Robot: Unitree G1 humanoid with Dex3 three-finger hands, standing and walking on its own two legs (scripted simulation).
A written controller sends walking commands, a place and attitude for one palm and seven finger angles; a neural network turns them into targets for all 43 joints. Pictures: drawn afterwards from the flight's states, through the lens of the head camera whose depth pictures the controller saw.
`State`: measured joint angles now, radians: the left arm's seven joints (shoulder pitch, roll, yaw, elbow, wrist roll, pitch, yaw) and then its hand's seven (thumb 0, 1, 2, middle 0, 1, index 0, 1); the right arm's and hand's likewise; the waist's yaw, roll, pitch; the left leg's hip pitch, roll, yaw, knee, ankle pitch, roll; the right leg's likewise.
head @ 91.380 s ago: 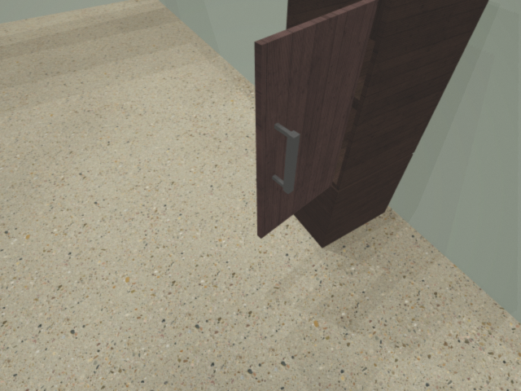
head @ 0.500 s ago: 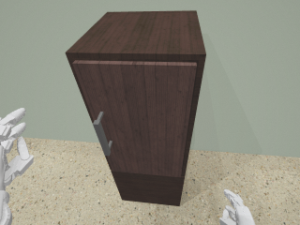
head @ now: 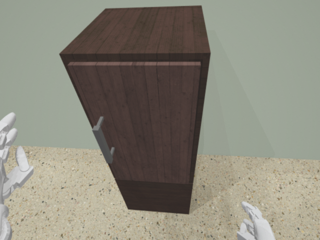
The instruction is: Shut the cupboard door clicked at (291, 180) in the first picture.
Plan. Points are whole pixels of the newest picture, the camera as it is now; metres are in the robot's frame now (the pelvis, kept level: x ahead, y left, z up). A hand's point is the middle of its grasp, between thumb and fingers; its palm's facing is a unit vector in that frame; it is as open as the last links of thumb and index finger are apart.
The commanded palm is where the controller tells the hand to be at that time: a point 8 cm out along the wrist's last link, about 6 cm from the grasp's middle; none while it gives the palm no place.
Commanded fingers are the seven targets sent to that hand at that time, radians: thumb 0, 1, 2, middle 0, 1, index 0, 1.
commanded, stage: step back with the hand held close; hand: left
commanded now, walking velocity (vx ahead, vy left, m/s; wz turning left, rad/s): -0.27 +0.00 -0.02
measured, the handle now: (105, 141) +0.42 +0.24 -0.02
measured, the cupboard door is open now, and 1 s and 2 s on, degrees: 0 0 0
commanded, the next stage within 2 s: stop stepping back and stand still in 1.22 s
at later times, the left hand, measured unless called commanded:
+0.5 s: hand out of the picture +0.14 +0.29 +0.16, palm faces +0.43 -0.77 -0.47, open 7.4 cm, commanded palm +0.08 +0.32 +0.17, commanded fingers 0.00 0.90 0.90 -0.20 -0.30 -0.20 -0.30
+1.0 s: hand out of the picture +0.06 +0.31 +0.17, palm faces +0.49 -0.72 -0.48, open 7.4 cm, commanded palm -0.01 +0.33 +0.17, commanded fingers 0.00 0.90 0.90 -0.20 -0.30 -0.20 -0.30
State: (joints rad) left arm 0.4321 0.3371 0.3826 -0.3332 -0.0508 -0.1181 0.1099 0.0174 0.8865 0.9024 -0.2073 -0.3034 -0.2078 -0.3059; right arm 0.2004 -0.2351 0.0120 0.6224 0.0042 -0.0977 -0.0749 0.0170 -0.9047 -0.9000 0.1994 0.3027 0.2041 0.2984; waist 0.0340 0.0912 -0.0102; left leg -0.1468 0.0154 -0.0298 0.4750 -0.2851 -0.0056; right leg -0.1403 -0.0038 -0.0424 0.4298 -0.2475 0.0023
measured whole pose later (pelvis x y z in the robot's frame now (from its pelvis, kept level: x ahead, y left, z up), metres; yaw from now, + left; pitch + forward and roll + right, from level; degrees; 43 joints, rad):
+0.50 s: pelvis -0.06 +0.03 -0.01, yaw -1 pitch +0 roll -1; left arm 0.54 0.41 0.42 -0.46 -0.03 -0.17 0.15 0.02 0.89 0.90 -0.21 -0.30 -0.21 -0.31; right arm 0.21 -0.22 0.00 0.55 0.01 0.00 -0.09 0.02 -0.90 -0.90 0.20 0.30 0.20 0.30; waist -0.01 0.02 -0.02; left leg -0.34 -0.01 -0.01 0.57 -0.23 0.03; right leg -0.32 -0.03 -0.02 0.49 -0.17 0.04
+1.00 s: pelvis -0.13 +0.02 -0.02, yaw +4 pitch +1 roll -4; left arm 0.52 0.47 0.49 -0.49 -0.01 -0.25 0.16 0.02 0.88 0.90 -0.21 -0.30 -0.21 -0.31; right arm 0.26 -0.20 -0.01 0.61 -0.01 -0.10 -0.08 0.02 -0.90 -0.90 0.20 0.30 0.21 0.30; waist -0.05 0.01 -0.03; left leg -0.51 0.03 -0.04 0.65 -0.17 0.05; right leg -0.34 0.08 0.03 0.66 -0.28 0.02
